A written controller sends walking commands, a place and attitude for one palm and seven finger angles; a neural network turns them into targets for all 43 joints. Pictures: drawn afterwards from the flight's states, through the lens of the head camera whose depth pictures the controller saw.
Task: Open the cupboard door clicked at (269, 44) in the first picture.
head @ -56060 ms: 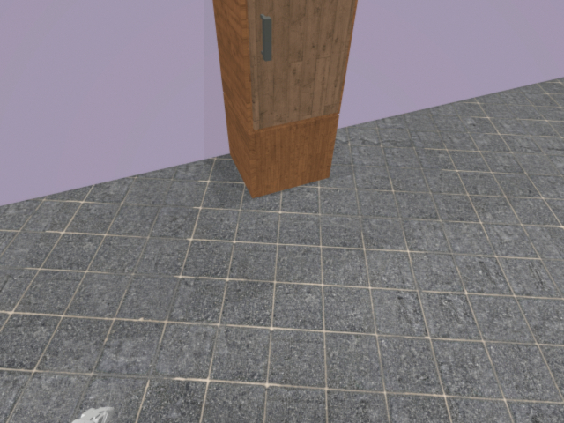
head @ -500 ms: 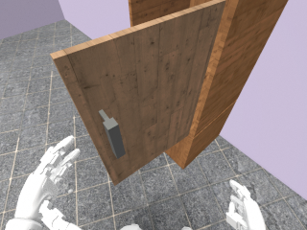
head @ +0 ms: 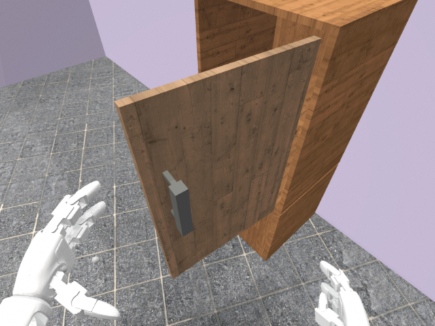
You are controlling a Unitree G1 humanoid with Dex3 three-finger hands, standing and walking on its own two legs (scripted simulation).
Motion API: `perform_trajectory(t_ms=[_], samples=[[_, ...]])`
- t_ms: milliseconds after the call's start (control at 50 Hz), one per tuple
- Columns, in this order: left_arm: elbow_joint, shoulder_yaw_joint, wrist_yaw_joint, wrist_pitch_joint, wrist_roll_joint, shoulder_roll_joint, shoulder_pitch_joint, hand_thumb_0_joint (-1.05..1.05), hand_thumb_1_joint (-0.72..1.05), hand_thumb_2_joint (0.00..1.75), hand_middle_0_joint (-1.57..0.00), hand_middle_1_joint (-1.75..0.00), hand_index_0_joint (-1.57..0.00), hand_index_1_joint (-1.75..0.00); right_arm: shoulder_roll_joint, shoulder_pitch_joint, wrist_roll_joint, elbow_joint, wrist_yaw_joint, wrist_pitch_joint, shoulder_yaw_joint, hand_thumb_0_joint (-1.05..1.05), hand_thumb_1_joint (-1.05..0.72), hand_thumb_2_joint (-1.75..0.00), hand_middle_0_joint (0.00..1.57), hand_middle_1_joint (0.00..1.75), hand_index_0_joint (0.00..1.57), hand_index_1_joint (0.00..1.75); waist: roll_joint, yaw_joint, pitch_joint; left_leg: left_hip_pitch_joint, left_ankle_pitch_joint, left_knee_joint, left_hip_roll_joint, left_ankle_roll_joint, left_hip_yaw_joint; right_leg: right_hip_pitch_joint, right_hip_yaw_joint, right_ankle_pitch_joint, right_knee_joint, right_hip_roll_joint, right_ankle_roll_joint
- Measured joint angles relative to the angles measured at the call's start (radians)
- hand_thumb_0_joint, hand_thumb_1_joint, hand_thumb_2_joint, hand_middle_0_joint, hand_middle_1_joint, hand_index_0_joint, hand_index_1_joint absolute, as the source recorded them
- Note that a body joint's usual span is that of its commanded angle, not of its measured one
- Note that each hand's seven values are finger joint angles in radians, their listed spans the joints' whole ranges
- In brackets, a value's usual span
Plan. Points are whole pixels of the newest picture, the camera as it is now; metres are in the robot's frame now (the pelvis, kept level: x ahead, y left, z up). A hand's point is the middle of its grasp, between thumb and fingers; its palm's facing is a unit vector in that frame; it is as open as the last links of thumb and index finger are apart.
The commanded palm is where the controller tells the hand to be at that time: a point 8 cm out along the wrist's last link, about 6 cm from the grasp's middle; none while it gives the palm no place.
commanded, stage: draw the hand back to the body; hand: left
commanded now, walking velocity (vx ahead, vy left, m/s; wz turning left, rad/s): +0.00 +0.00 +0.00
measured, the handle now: (176, 203) +0.32 +0.12 +0.07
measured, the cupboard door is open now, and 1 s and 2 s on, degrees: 84 84 84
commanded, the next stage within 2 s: step back with the hand held close in 1.04 s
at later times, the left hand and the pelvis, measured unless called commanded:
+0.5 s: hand (60, 211) +0.22 +0.25 +0.17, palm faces +0.38 -0.82 -0.42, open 11.0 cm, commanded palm +0.17 +0.29 +0.19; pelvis +0.03 +0.00 +0.04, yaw -2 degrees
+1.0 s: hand (62, 210) +0.21 +0.24 +0.19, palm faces +0.42 -0.81 -0.40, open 7.5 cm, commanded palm +0.17 +0.27 +0.20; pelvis +0.02 -0.02 +0.04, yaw -2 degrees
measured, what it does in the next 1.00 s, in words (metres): stands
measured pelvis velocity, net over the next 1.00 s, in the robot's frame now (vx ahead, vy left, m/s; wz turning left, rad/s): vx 0.02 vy -0.02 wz -0.04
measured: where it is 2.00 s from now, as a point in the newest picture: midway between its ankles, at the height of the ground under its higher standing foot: outside the picture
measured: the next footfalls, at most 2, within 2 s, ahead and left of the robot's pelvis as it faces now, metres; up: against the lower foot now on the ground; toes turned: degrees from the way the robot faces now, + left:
right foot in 1.82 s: -0.08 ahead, -0.10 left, +0.00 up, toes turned +0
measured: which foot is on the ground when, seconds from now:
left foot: down 0.00-1.00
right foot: down 0.00-1.00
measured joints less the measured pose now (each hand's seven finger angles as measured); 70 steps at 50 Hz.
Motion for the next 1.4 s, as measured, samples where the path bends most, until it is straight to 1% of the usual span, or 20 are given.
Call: perform_trajectory(t_ms=[20, 60, 80, 120, 180, 260, 380, 500, 700, 800, 880, 960, 1200, 1240, 1300, 1400], samples=[[-0.014, -0.003, 0.052, 0.011, 0.042, 0.012, 0.001, -0.01, -0.44, 0.33, -0.16, -0.30, -0.15, -0.30, 0.002, -0.002, -0.008, 0.006, -0.005, 0.005, -0.002, 0.02, -0.90, -0.90, 0.20, 0.30, 0.20, 0.30, -0.002, 0.004, 0.004, 0.017, 0.005, -0.015, 0.001, 0.001, 0.003, 0.016, 0.004, 0.005, -0.014, 0.001, 0.000], [-0.040, -0.007, 0.151, 0.031, 0.101, 0.018, 0.015, -0.01, -0.39, 0.35, -0.16, -0.30, -0.15, -0.30, 0.006, -0.005, -0.018, 0.013, -0.010, 0.017, -0.006, 0.02, -0.90, -0.90, 0.20, 0.30, 0.20, 0.30, -0.002, 0.003, 0.012, 0.053, 0.019, -0.053, 0.000, 0.003, 0.008, 0.049, 0.010, 0.019, -0.048, 0.002, 0.002], [-0.049, -0.009, 0.191, 0.037, 0.123, 0.014, 0.024, -0.01, -0.37, 0.36, -0.16, -0.30, -0.15, -0.30, 0.007, -0.007, -0.020, 0.016, -0.011, 0.024, -0.008, 0.02, -0.90, -0.90, 0.20, 0.30, 0.20, 0.30, -0.002, 0.002, 0.018, 0.071, 0.026, -0.072, 0.000, 0.003, 0.010, 0.066, 0.013, 0.027, -0.067, 0.003, 0.002], [-0.057, -0.015, 0.250, 0.047, 0.158, 0.005, 0.039, -0.01, -0.31, 0.38, -0.16, -0.30, -0.16, -0.30, 0.009, -0.009, -0.024, 0.022, -0.013, 0.039, -0.011, 0.02, -0.90, -0.90, 0.20, 0.30, 0.20, 0.30, -0.001, 0.001, 0.031, 0.107, 0.041, -0.111, -0.001, 0.003, 0.015, 0.100, 0.020, 0.042, -0.104, 0.003, 0.004], [-0.054, -0.025, 0.305, 0.057, 0.195, 0.002, 0.045, -0.01, -0.22, 0.42, -0.16, -0.30, -0.16, -0.30, 0.007, -0.010, -0.029, 0.037, -0.016, 0.052, -0.014, 0.02, -0.90, -0.90, 0.20, 0.30, 0.20, 0.30, 0.001, 0.003, 0.050, 0.158, 0.061, -0.165, -0.004, 0.005, 0.019, 0.149, 0.026, 0.061, -0.154, 0.002, 0.006], [-0.047, -0.025, 0.340, 0.059, 0.222, 0.011, 0.030, -0.01, -0.09, 0.48, -0.17, -0.30, -0.17, -0.30, 0.003, -0.011, -0.035, 0.065, -0.017, 0.060, -0.014, 0.02, -0.90, -0.90, 0.20, 0.30, 0.20, 0.30, 0.000, 0.008, 0.071, 0.221, 0.088, -0.236, -0.013, 0.006, 0.023, 0.204, 0.034, 0.079, -0.208, -0.005, 0.009], [-0.052, 0.023, 0.353, 0.044, 0.230, 0.034, 0.012, -0.01, 0.11, 0.56, -0.18, -0.30, -0.18, -0.30, 0.009, -0.026, -0.041, 0.100, -0.008, 0.071, -0.017, 0.02, -0.90, -0.90, 0.20, 0.30, 0.20, 0.30, -0.001, 0.012, 0.086, 0.306, 0.121, -0.333, -0.017, 0.003, 0.031, 0.278, 0.046, 0.102, -0.284, -0.006, 0.010], [-0.038, 0.062, 0.347, 0.037, 0.228, 0.036, -0.014, 0.00, 0.32, 0.65, -0.19, -0.30, -0.18, -0.30, 0.009, -0.050, -0.045, 0.111, 0.007, 0.087, -0.026, 0.02, -0.90, -0.90, 0.20, 0.30, 0.20, 0.30, 0.002, 0.016, 0.099, 0.366, 0.145, -0.402, -0.015, -0.001, 0.036, 0.332, 0.054, 0.124, -0.345, -0.001, 0.007], [-0.037, 0.124, 0.339, 0.031, 0.220, 0.055, -0.063, 0.01, 0.66, 0.80, -0.20, -0.30, -0.20, -0.30, 0.001, -0.076, -0.047, 0.123, 0.019, 0.110, -0.042, 0.02, -0.90, -0.90, 0.20, 0.30, 0.20, 0.30, 0.008, 0.028, 0.109, 0.423, 0.172, -0.463, -0.006, -0.012, 0.035, 0.388, 0.055, 0.150, -0.405, 0.009, -0.004], [-0.009, 0.138, 0.334, 0.020, 0.212, 0.044, -0.080, 0.01, 0.79, 0.86, -0.20, -0.30, -0.20, -0.30, 0.003, -0.088, -0.044, 0.123, 0.025, 0.128, -0.045, 0.02, -0.90, -0.90, 0.20, 0.30, 0.20, 0.30, 0.011, 0.026, 0.121, 0.432, 0.185, -0.478, 0.000, -0.017, 0.036, 0.396, 0.056, 0.164, -0.420, 0.015, -0.010], [0.010, 0.118, 0.329, 0.024, 0.212, 0.030, -0.071, 0.01, 0.85, 0.88, -0.21, -0.30, -0.20, -0.30, 0.004, -0.085, -0.044, 0.127, 0.025, 0.133, -0.048, 0.02, -0.90, -0.90, 0.20, 0.30, 0.20, 0.30, 0.010, 0.025, 0.127, 0.433, 0.190, -0.482, 0.006, -0.022, 0.038, 0.398, 0.058, 0.173, -0.428, 0.021, -0.016], [0.013, 0.104, 0.329, 0.026, 0.214, 0.028, -0.063, 0.01, 0.87, 0.89, -0.21, -0.30, -0.20, -0.30, 0.006, -0.076, -0.045, 0.138, 0.020, 0.128, -0.049, 0.02, -0.90, -0.90, 0.20, 0.30, 0.20, 0.30, 0.006, 0.026, 0.128, 0.436, 0.192, -0.480, 0.012, -0.026, 0.038, 0.404, 0.057, 0.179, -0.434, 0.027, -0.022], [0.012, 0.124, 0.330, -0.003, 0.215, 0.038, -0.087, 0.01, 0.89, 0.90, -0.21, -0.30, -0.21, -0.30, 0.003, -0.076, -0.040, 0.150, 0.018, 0.109, -0.054, 0.02, -0.90, -0.90, 0.20, 0.30, 0.20, 0.30, 0.017, 0.019, 0.136, 0.429, 0.203, -0.478, 0.021, -0.032, 0.038, 0.405, 0.057, 0.199, -0.450, 0.037, -0.029], [0.004, 0.148, 0.332, -0.035, 0.223, 0.043, -0.082, 0.01, 0.89, 0.90, -0.21, -0.30, -0.21, -0.30, 0.001, -0.081, -0.038, 0.133, 0.020, 0.119, -0.050, 0.02, -0.90, -0.90, 0.20, 0.30, 0.20, 0.30, 0.019, 0.007, 0.123, 0.389, 0.198, -0.456, 0.029, -0.032, 0.038, 0.378, 0.056, 0.210, -0.457, 0.043, -0.029], [-0.009, 0.171, 0.336, -0.064, 0.232, 0.053, -0.065, 0.01, 0.89, 0.90, -0.21, -0.30, -0.21, -0.30, -0.001, -0.094, -0.037, 0.109, 0.022, 0.137, -0.055, 0.02, -0.90, -0.90, 0.20, 0.30, 0.20, 0.30, 0.018, -0.011, 0.117, 0.339, 0.199, -0.438, 0.034, -0.031, 0.046, 0.334, 0.063, 0.228, -0.461, 0.048, -0.027], [-0.031, 0.158, 0.337, -0.073, 0.238, 0.067, -0.022, 0.01, 0.89, 0.90, -0.21, -0.30, -0.21, -0.30, -0.014, -0.098, -0.034, 0.081, 0.012, 0.162, -0.072, 0.02, -0.90, -0.90, 0.20, 0.30, 0.20, 0.30, 0.004, -0.035, 0.118, 0.297, 0.218, -0.449, 0.017, -0.018, 0.071, 0.268, 0.087, 0.234, -0.432, 0.031, -0.013]])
